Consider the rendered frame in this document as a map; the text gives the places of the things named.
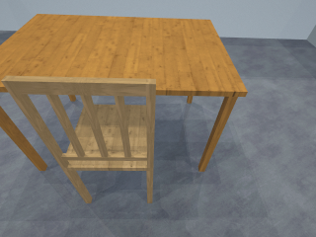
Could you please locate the chair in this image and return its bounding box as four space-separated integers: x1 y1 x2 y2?
1 75 156 203

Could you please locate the table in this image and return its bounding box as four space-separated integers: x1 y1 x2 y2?
0 14 248 172

